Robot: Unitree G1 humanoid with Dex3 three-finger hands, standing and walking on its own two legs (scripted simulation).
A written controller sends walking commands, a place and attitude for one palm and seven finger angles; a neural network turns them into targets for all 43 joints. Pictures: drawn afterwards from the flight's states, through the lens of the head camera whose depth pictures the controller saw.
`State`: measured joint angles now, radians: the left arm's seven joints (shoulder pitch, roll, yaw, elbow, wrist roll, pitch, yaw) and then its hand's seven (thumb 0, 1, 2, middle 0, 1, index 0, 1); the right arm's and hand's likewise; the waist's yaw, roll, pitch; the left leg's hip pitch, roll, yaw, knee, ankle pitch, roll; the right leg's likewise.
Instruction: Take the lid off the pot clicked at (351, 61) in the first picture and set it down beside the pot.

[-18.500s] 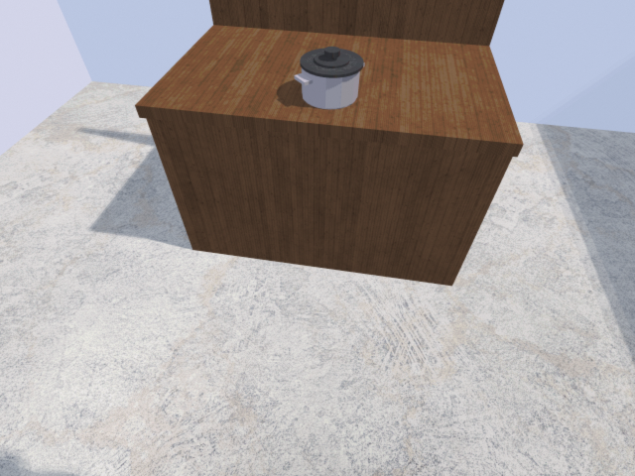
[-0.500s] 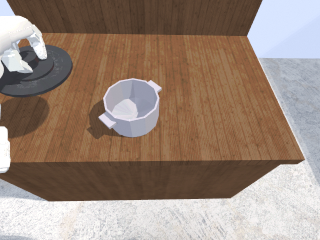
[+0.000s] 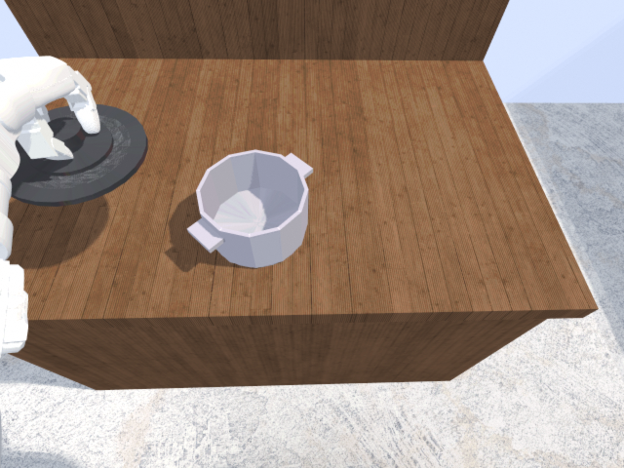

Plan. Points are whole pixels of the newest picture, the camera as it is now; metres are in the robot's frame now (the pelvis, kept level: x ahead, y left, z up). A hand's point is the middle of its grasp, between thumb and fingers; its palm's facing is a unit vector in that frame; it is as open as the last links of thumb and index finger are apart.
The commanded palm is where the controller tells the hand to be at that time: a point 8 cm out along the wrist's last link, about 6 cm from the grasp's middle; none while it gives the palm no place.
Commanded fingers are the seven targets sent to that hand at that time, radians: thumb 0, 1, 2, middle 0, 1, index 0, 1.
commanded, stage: lower the lid onto the table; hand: left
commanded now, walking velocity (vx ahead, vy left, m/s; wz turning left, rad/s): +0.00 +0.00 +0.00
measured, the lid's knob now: (63, 133) +0.50 +0.30 +0.13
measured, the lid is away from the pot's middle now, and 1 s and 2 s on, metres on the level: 0.22 0.22 0.22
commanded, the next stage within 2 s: none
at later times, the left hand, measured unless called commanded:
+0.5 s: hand (67, 157) +0.47 +0.29 +0.12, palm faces -0.43 -0.06 -0.90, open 7.3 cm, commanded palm +0.50 +0.29 +0.18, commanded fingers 0.00 0.74 0.86 -0.88 -1.05 -0.87 -1.04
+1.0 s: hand (73, 176) +0.47 +0.30 +0.09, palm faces -0.46 -0.06 -0.89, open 7.3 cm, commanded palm +0.51 +0.29 +0.15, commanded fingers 0.00 0.74 0.86 -0.88 -1.05 -0.87 -1.04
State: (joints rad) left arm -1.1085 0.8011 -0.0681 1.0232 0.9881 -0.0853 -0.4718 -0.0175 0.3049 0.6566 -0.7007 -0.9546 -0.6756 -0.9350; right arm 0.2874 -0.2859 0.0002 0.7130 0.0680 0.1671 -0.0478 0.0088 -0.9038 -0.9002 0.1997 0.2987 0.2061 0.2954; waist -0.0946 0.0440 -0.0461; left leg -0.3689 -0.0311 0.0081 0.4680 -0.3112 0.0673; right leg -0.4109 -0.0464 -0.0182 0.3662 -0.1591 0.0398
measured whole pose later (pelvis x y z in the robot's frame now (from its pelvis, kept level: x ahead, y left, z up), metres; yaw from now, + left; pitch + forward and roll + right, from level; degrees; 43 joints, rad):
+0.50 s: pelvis -0.01 -0.01 +0.00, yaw -1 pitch +13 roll -2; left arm -1.08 0.81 -0.05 1.11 1.00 -0.13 -0.42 -0.02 0.31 0.66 -0.70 -0.95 -0.67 -0.93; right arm 0.30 -0.29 0.01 0.73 0.08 0.16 -0.08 0.01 -0.90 -0.90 0.20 0.30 0.21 0.30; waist -0.11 0.04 -0.05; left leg -0.41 -0.02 0.02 0.51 -0.32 0.06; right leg -0.46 -0.03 -0.01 0.40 -0.17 0.05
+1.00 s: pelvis -0.01 +0.00 -0.01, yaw -1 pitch +15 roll -3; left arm -1.04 0.83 -0.03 1.13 1.01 -0.17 -0.39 -0.02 0.31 0.66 -0.70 -0.95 -0.67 -0.93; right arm 0.32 -0.28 0.01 0.73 0.08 0.17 -0.10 0.01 -0.90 -0.90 0.20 0.30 0.21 0.30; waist -0.13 0.03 -0.06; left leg -0.49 -0.01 0.02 0.57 -0.35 0.06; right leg -0.52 -0.03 0.00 0.45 -0.19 0.04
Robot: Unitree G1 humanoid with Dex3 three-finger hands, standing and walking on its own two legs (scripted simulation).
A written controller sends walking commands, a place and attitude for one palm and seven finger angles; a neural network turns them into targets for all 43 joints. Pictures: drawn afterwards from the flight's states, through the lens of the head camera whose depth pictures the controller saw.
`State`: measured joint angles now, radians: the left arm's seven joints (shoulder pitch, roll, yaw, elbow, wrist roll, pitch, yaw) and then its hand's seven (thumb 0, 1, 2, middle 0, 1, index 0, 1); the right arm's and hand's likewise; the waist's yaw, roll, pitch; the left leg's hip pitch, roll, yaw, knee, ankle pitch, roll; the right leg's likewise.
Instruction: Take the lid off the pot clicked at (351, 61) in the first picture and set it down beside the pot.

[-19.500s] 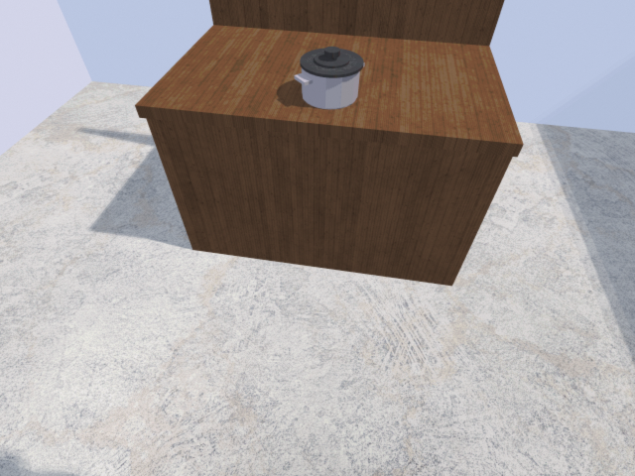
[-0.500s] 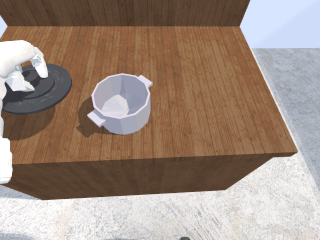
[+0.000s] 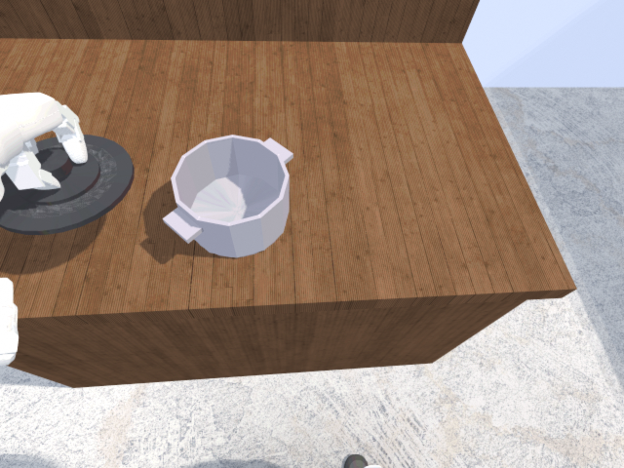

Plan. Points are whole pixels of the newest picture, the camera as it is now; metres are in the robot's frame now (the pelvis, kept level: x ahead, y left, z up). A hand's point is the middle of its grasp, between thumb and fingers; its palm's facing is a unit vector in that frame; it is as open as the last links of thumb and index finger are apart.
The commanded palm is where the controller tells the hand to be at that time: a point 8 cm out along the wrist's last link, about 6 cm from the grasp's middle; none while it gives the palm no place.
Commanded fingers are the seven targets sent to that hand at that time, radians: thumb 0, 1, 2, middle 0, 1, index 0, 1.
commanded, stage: lower the lid onto the table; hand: left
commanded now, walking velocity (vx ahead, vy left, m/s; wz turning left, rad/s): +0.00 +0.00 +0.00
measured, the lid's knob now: (51, 164) +0.49 +0.32 +0.07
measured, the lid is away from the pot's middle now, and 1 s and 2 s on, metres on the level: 0.22 0.22 0.24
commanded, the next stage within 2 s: open the fingers wide in 1.78 s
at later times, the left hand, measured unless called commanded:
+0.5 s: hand (48, 177) +0.47 +0.32 +0.07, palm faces -0.48 -0.09 -0.87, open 7.3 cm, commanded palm +0.51 +0.31 +0.12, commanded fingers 0.00 0.74 0.86 -0.88 -1.05 -0.87 -1.04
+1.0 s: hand (62, 191) +0.47 +0.31 +0.04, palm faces -0.49 -0.08 -0.87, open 7.3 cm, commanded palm +0.52 +0.31 +0.08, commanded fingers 0.00 0.74 0.86 -0.88 -1.05 -0.87 -1.04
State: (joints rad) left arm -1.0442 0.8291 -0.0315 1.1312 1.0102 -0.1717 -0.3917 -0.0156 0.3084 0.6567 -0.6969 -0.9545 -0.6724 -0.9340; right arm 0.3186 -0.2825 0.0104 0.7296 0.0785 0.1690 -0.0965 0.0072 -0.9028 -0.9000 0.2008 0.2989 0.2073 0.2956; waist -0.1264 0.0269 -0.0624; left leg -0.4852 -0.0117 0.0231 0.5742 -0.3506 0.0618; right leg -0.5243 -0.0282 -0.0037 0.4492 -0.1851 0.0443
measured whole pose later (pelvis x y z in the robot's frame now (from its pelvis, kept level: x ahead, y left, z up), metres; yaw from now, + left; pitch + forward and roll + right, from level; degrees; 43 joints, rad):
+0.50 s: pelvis +0.00 +0.00 -0.01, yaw -1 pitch +18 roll -3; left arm -1.04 0.84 0.00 1.17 1.03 -0.19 -0.36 -0.02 0.31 0.66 -0.69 -0.95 -0.67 -0.93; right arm 0.34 -0.28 0.01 0.73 0.07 0.18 -0.10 0.01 -0.90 -0.90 0.20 0.30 0.21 0.30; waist -0.14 0.03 -0.08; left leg -0.57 0.00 0.03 0.64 -0.38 0.06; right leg -0.60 -0.02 0.00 0.51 -0.21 0.04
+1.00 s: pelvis -0.01 +0.00 -0.02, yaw -1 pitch +20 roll -3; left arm -1.03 0.86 0.03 1.20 1.05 -0.22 -0.32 -0.02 0.31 0.66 -0.69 -0.95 -0.67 -0.93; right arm 0.34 -0.27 0.03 0.71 0.06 0.19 -0.11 0.01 -0.90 -0.90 0.20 0.30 0.21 0.30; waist -0.17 0.03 -0.08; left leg -0.66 0.01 0.02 0.73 -0.41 0.06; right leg -0.70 -0.01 -0.01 0.58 -0.23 0.05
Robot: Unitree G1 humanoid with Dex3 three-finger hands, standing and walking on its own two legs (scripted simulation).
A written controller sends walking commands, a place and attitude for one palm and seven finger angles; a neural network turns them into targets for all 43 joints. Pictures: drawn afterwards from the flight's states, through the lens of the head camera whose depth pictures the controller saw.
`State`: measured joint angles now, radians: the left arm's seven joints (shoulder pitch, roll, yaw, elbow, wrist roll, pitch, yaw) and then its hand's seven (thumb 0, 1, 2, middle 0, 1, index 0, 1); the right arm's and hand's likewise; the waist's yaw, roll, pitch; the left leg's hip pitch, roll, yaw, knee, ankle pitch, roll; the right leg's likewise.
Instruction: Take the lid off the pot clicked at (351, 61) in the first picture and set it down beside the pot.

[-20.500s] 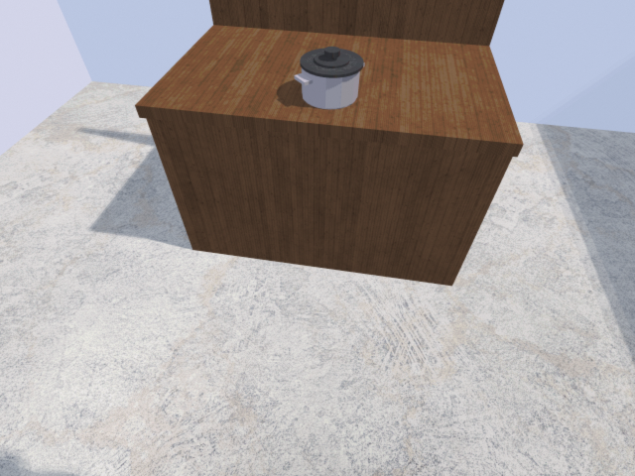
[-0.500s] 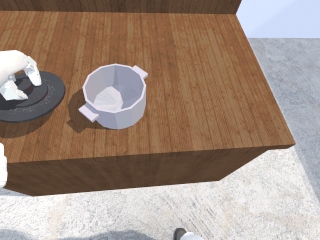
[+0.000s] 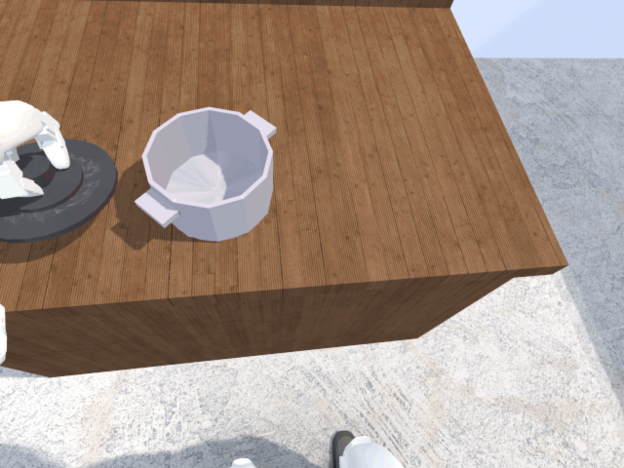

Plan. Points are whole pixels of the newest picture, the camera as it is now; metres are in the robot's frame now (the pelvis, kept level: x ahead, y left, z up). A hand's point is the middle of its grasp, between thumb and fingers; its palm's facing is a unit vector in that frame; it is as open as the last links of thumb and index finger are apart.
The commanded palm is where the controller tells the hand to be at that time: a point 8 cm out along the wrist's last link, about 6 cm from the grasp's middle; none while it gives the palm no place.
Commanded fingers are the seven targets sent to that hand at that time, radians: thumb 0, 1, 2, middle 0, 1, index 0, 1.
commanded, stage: lower the lid onto the table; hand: left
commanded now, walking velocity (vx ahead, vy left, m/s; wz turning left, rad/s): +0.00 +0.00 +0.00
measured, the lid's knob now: (33, 170) +0.50 +0.32 +0.02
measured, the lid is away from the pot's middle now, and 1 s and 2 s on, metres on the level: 0.22 0.24 0.24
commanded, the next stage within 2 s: open the fingers wide in 0.78 s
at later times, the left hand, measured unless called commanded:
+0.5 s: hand (24, 186) +0.48 +0.33 +0.02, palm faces -0.51 -0.09 -0.85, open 7.3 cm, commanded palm +0.53 +0.33 +0.07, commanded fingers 0.00 0.74 0.86 -0.88 -1.05 -0.87 -1.04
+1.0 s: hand (22, 193) +0.48 +0.34 +0.00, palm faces -0.46 -0.10 -0.88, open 7.3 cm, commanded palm +0.51 +0.32 +0.04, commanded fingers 0.00 0.63 0.78 -0.77 -1.04 -0.77 -1.03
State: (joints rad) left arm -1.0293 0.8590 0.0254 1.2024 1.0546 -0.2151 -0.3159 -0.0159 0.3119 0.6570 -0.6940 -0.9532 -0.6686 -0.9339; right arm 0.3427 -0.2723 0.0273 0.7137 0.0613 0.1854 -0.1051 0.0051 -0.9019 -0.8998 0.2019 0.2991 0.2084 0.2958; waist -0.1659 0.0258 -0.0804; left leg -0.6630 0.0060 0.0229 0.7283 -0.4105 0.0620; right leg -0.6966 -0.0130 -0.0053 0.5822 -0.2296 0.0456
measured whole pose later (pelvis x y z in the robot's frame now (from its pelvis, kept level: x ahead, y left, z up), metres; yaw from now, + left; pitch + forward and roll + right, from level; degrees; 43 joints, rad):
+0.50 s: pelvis +0.00 +0.01 -0.01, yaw -1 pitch +23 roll -5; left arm -1.04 0.91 0.04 1.22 1.07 -0.25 -0.30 -0.02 0.31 0.66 -0.69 -0.95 -0.67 -0.93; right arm 0.36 -0.27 0.04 0.71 0.05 0.21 -0.11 0.00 -0.90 -0.90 0.20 0.30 0.21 0.30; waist -0.20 0.03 -0.08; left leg -0.78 0.01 0.02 0.83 -0.45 0.07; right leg -0.81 -0.01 -0.01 0.66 -0.25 0.04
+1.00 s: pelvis -0.02 +0.02 -0.03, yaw -1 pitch +25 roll -6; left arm -1.07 0.88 0.02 1.21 1.07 -0.21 -0.25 0.02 0.29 0.64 -0.69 -1.00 -0.69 -0.98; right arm 0.35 -0.25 0.04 0.67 0.05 0.26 -0.07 0.00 -0.90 -0.90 0.20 0.30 0.21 0.30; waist -0.18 0.04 -0.10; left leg -0.89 0.00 0.02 0.93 -0.48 0.09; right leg -0.90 -0.01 -0.01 0.74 -0.27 0.03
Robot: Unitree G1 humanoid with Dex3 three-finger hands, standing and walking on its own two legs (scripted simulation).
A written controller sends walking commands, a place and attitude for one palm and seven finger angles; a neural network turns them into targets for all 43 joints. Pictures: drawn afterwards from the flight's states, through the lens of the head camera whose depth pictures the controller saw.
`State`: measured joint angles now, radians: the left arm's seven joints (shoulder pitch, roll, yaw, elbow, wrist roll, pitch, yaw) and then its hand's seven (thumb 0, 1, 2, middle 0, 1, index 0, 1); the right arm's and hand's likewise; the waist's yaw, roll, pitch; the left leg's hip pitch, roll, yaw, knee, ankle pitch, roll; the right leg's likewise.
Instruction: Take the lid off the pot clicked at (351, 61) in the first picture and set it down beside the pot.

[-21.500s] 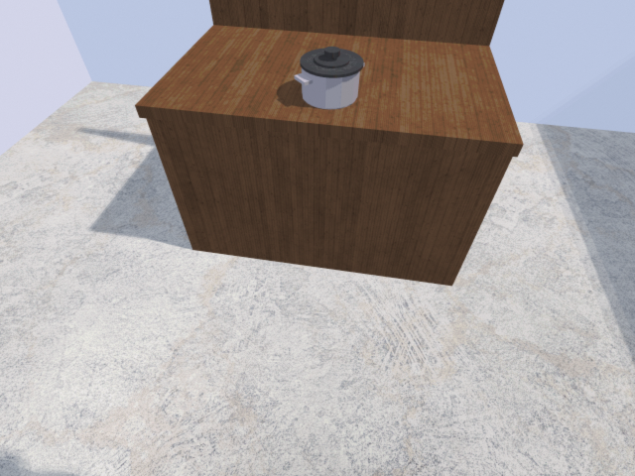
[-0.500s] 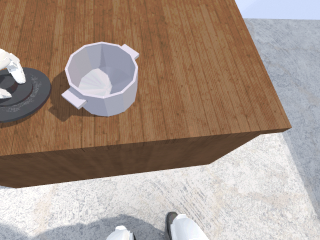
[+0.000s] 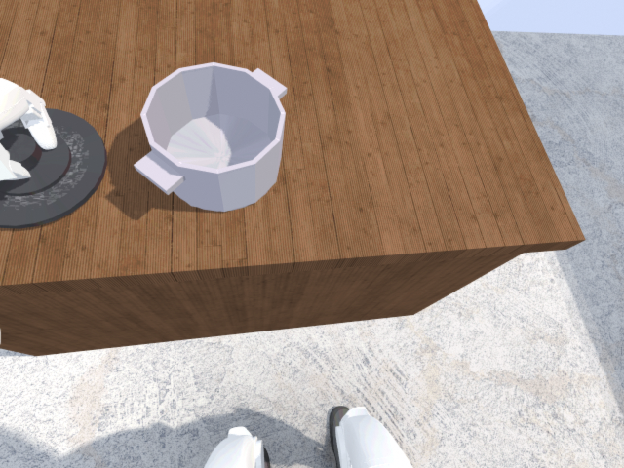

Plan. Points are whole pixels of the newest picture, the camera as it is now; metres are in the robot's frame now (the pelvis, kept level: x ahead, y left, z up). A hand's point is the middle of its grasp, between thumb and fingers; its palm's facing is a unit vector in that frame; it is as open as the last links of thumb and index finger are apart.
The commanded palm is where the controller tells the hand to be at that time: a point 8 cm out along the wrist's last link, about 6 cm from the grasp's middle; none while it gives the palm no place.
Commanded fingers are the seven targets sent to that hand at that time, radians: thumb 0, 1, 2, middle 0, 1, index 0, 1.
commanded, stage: open the fingers wide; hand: left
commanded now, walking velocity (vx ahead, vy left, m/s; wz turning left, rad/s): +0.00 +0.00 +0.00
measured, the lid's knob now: (18, 151) +0.52 +0.33 +0.00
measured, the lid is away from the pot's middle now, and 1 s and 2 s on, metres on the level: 0.24 0.24 0.24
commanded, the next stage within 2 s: raise the empty hand in 0.98 s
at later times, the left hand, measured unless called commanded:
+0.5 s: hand (5, 159) +0.49 +0.33 +0.03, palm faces -0.48 -0.09 -0.87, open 7.8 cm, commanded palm +0.52 +0.30 +0.07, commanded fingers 0.00 0.19 0.58 -0.42 -0.97 -0.42 -0.97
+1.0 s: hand (5, 167) +0.48 +0.33 +0.03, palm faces -0.49 -0.09 -0.87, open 10.9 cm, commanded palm +0.52 +0.31 +0.07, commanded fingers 0.00 0.09 0.43 -0.28 -0.98 -0.28 -0.98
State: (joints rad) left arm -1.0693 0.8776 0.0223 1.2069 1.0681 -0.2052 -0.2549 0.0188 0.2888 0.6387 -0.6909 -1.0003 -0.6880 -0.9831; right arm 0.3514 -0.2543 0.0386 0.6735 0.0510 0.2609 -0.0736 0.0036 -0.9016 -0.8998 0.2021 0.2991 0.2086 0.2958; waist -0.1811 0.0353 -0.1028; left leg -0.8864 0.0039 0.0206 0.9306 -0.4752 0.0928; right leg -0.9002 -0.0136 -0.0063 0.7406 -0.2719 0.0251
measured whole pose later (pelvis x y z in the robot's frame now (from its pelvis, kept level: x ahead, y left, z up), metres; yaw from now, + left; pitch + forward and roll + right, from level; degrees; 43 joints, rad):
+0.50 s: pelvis -0.01 +0.00 +0.00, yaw +0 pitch +24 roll -6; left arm -1.08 0.87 0.01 1.22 1.09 -0.19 -0.27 0.00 0.32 0.64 -0.56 -1.00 -0.55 -1.00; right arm 0.36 -0.26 0.04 0.67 0.06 0.25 -0.08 0.00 -0.90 -0.90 0.20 0.30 0.21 0.30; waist -0.19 0.04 -0.10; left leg -0.89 0.00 0.02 0.94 -0.47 0.10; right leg -0.90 -0.01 0.00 0.75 -0.27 0.02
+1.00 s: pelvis -0.01 -0.01 +0.00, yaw +0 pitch +24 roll -5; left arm -1.05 0.88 0.02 1.21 1.08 -0.22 -0.27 0.00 0.09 0.46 -0.32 -0.98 -0.31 -0.97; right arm 0.34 -0.26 0.04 0.68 0.06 0.24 -0.08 0.00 -0.90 -0.90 0.20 0.30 0.21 0.30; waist -0.18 0.03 -0.09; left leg -0.88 0.01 0.02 0.93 -0.47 0.09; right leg -0.89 -0.01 -0.01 0.75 -0.27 0.03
